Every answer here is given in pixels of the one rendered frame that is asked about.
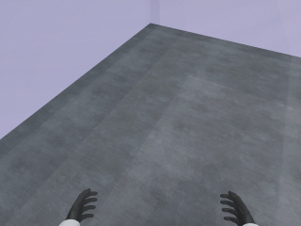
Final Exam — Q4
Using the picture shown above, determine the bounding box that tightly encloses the robot right hand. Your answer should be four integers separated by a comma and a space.
220, 191, 256, 226

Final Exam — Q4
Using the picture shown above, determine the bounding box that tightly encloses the robot left hand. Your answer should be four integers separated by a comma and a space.
65, 188, 98, 223

